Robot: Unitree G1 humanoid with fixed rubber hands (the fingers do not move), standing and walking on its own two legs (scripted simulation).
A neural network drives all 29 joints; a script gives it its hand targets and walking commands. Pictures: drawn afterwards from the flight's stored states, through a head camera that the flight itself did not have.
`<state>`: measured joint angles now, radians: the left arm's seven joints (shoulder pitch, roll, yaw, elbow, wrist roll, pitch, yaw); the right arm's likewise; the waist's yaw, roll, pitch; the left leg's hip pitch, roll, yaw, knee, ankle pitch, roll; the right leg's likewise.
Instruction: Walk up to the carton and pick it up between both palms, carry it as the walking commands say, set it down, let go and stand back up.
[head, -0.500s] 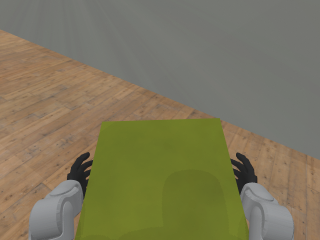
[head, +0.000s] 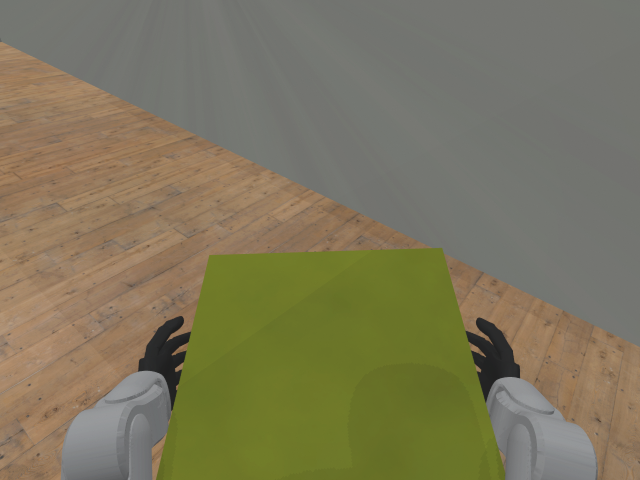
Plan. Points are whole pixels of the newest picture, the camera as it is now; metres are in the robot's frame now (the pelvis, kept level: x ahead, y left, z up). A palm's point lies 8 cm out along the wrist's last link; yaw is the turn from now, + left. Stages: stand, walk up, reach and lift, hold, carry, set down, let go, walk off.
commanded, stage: carry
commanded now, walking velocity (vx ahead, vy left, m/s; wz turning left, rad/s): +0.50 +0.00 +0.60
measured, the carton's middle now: (329, 398) +0.26 +0.00 +0.02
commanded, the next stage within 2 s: none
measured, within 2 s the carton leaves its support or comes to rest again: neither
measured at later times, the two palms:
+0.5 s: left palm (73, 274) +0.39 +0.37 +0.08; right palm (318, 223) +0.53 +0.03 +0.10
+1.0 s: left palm (13, 178) +0.62 +0.61 +0.08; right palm (202, 146) +0.86 +0.31 +0.07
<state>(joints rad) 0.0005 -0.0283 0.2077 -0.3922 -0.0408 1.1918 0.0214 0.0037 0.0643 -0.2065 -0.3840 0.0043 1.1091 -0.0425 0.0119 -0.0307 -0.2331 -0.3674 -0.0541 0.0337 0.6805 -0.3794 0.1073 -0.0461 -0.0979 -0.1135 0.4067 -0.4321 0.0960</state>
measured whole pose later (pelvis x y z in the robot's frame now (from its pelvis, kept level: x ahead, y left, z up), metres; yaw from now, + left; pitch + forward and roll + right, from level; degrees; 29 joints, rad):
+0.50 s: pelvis +0.25 +0.11 +0.00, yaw +20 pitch +3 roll -2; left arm 0.04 -0.09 0.21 -0.46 -0.01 1.16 0.00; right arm 0.05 0.05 -0.21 -0.46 0.01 1.11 -0.02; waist 0.05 0.00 -0.18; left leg -0.42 0.02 -0.01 0.91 -0.49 0.10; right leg -0.13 -0.11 -0.22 0.55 -0.44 0.09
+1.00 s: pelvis +0.55 +0.33 -0.01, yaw +34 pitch +3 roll +1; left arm 0.07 -0.11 0.21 -0.51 0.00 1.12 -0.01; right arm 0.03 0.04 -0.20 -0.50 0.03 1.12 -0.03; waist 0.05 0.03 -0.10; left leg -0.57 0.04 0.04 1.17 -0.45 0.05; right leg 0.00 -0.12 -0.25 0.53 -0.56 0.06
